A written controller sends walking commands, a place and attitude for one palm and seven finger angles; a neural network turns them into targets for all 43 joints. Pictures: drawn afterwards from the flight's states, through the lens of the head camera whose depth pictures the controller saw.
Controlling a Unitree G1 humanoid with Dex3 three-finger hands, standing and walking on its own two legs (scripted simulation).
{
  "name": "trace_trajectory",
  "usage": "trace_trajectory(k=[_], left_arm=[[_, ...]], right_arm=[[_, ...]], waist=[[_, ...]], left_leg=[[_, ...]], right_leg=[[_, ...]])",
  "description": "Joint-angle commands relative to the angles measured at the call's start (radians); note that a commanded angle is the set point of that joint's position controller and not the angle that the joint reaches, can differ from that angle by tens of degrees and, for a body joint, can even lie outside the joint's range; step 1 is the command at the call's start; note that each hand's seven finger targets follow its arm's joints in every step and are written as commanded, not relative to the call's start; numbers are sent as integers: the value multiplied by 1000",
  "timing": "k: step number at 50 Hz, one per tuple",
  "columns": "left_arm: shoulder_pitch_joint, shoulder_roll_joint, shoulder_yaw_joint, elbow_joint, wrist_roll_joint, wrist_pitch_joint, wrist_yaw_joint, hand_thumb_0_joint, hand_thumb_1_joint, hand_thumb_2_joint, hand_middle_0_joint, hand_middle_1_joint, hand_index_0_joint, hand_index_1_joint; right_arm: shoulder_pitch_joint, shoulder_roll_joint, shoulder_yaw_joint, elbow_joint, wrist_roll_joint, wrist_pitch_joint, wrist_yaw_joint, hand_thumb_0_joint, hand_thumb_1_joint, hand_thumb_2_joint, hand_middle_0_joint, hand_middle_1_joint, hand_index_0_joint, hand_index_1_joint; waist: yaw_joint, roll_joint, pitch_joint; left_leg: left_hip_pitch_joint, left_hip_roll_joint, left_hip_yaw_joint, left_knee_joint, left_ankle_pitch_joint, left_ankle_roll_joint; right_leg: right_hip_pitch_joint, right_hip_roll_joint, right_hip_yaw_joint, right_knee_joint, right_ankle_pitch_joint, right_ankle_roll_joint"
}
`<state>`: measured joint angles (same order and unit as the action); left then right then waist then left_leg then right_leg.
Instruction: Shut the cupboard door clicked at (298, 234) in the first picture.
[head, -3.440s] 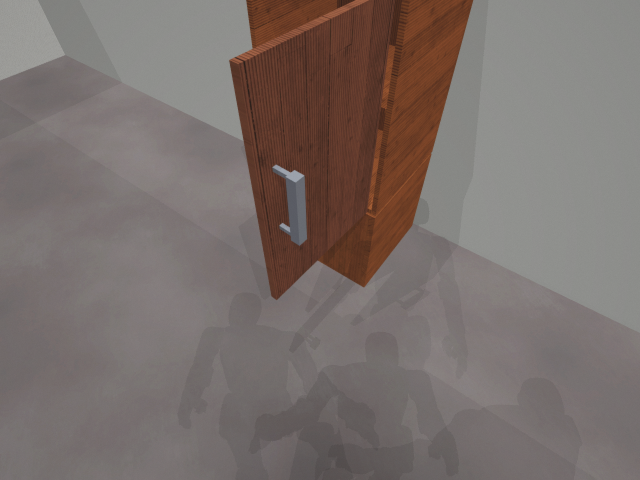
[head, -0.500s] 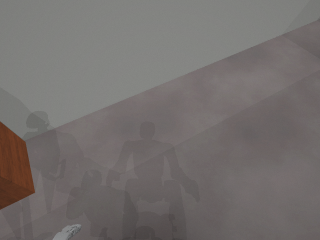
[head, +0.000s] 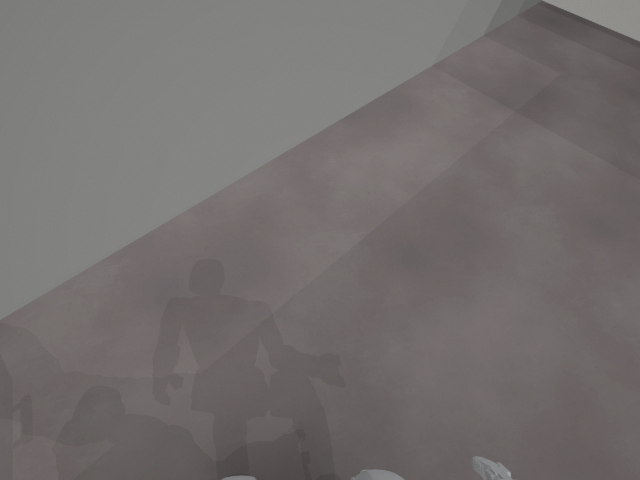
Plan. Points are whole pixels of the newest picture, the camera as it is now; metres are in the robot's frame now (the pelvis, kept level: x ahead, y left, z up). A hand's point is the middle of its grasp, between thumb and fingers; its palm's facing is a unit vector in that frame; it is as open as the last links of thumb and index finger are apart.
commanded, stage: walk around to get in front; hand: left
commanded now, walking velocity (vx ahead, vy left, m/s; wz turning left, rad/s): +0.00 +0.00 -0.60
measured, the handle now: out of the picture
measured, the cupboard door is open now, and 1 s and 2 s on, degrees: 87 87 87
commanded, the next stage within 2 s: walk to a spot facing it in 1.76 s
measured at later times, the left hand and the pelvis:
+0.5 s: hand (245, 450) +0.17 +0.11 -0.15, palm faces -0.30 -0.92 -0.26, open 7.4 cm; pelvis +0.04 -0.06 +0.01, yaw -18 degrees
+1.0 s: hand (333, 339) +0.35 +0.00 -0.16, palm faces -0.63 -0.76 -0.18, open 7.4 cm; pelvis +0.15 -0.10 +0.00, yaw -37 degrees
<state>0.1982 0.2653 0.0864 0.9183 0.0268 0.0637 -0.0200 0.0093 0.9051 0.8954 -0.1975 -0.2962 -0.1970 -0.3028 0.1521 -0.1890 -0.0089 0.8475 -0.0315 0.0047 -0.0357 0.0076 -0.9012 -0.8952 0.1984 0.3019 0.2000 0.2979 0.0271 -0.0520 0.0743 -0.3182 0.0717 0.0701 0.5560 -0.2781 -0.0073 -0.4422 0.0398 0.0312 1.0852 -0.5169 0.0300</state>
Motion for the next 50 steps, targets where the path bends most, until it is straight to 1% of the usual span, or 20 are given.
trace_trajectory(k=[1,7,10,11,12,13,14,16,19,24,28,31,32,33,34,35,36,38,43,50], left_arm=[[-5,52,16,-91,-5,-18,-20,0,900,900,-200,-300,-200,-300],[-77,37,-1,-115,-9,-27,-27,0,900,900,-200,-300,-200,-300],[19,79,9,-84,-7,-38,-23,0,900,900,-200,-300,-200,-300],[93,176,26,-62,3,-47,-10,0,900,900,-200,-300,-200,-300],[145,281,48,-44,3,-51,9,0,900,900,-200,-300,-200,-300],[176,275,47,-39,-10,-49,22,0,900,900,-200,-300,-200,-300],[117,232,41,-52,-10,-48,30,0,900,900,-200,-300,-200,-300],[13,172,26,-77,-11,-47,36,0,900,900,-200,-300,-200,-300],[9,157,20,-84,-10,-59,39,0,900,900,-200,-300,-200,-300],[44,172,28,-72,-6,-56,38,0,900,900,-200,-300,-200,-300],[57,171,34,-61,-1,-56,31,0,900,900,-200,-300,-200,-300],[-11,154,35,-73,-7,-60,22,0,900,900,-200,-300,-200,-300],[-26,103,23,-86,-12,-60,14,0,900,900,-200,-300,-200,-300],[-22,32,8,-110,-21,-62,0,0,900,900,-200,-300,-200,-300],[-97,64,10,-147,-11,-66,-6,0,900,900,-200,-300,-200,-300],[-115,82,22,-157,-2,-69,-20,0,900,900,-200,-300,-200,-300],[-89,83,30,-124,11,-68,-27,0,900,900,-200,-300,-200,-300],[-38,55,26,-84,14,-58,-45,0,900,900,-200,-300,-200,-300],[-89,-8,-8,-90,5,-57,-55,0,900,900,-200,-300,-200,-300],[-236,-13,-26,-113,0,-62,-61,0,900,900,-200,-300,-200,-300]], right_arm=[[71,-219,-58,-45,-2,-15,-16,0,-900,-900,200,300,200,300],[139,-260,-82,-13,-1,-5,2,0,-900,-900,200,300,200,300],[97,-264,-89,-20,8,3,9,0,-900,-900,200,300,200,300],[88,-208,-81,-41,21,6,14,0,-900,-900,200,300,200,300],[10,-143,-58,-94,22,8,16,0,-900,-900,200,300,200,300],[4,-170,-59,-91,21,20,6,0,-900,-900,200,300,200,300],[-1,-160,-61,-72,26,23,4,0,-900,-900,200,300,200,300],[2,-174,-65,-40,22,22,6,0,-900,-900,200,300,200,300],[22,-139,-62,-21,23,22,12,0,-900,-900,200,300,200,300],[-11,-129,-61,-32,28,18,8,0,-900,-900,200,300,200,300],[-36,-128,-59,-54,26,1,12,0,-900,-900,200,300,200,300],[72,-141,-62,-21,23,-22,11,0,-900,-900,200,300,200,300],[157,-190,-70,8,15,-34,3,0,-900,-900,200,300,200,300],[257,-304,-96,25,-6,-39,1,0,-900,-900,200,300,200,300],[297,-321,-91,24,-9,-37,-4,0,-900,-900,200,300,200,300],[241,-292,-82,-5,-9,-33,-2,0,-900,-900,200,300,200,300],[190,-233,-66,-18,-11,-41,4,0,-900,-900,200,300,200,300],[122,-185,-46,-25,-3,-53,0,0,-900,-900,200,300,200,300],[275,-163,-42,42,3,-75,-4,0,-900,-900,200,300,200,300],[335,-182,-49,98,-8,-64,9,0,-900,-900,200,300,200,300]], waist=[[-21,254,-125],[-65,292,-152],[-3,214,-154],[33,-37,-174],[76,-318,-139],[89,-241,-161],[56,-185,-105],[10,-191,-92],[-11,-98,-144],[3,-76,-156],[16,-111,-141],[-56,-78,-110],[-99,65,-112],[-136,408,-133],[-150,345,-73],[-115,209,12],[-80,159,31],[-30,210,39],[-65,210,-81],[-96,237,-8]], left_leg=[[209,238,-100,-195,498,119],[237,267,-13,-125,516,110],[105,228,52,31,350,27],[-80,149,121,217,89,-35],[-298,9,106,459,-401,-78],[-307,31,-36,568,-385,-64],[-337,51,-73,607,-308,-61],[-317,51,-73,606,-198,-80],[-238,15,-51,498,-134,-90],[-208,-22,-50,346,-121,-90],[-150,-45,-47,216,-140,-78],[125,-55,-31,-52,-21,-62],[316,30,-112,-189,-68,-32],[442,323,-478,-310,-280,62],[338,473,-628,-393,-340,157],[225,459,-564,-422,-352,184],[137,370,-482,-419,-329,137],[128,281,-239,-386,-144,73],[375,232,12,-265,452,72],[334,274,136,-229,513,76]], right_leg=[[-97,-62,-45,36,48,32],[50,-44,-137,-313,44,9],[287,-39,-140,-613,306,-25],[460,-215,82,-729,511,-83],[484,-439,402,-749,859,-200],[457,-462,379,-730,884,-257],[404,-405,326,-741,741,-263],[365,-305,249,-706,798,-228],[370,-257,200,-672,908,-218],[399,-253,278,-666,869,-234],[374,-245,370,-696,603,-231],[152,-184,362,-651,330,-180],[-31,-89,283,-544,155,-131],[-241,71,88,-224,-90,-59],[-295,7,36,-19,-112,-41],[-297,-65,43,62,-42,-33],[-256,-63,33,119,48,-32],[-254,-104,-4,157,181,-19],[-295,-100,-83,29,259,-3],[-121,-74,-187,-354,244,-48]])
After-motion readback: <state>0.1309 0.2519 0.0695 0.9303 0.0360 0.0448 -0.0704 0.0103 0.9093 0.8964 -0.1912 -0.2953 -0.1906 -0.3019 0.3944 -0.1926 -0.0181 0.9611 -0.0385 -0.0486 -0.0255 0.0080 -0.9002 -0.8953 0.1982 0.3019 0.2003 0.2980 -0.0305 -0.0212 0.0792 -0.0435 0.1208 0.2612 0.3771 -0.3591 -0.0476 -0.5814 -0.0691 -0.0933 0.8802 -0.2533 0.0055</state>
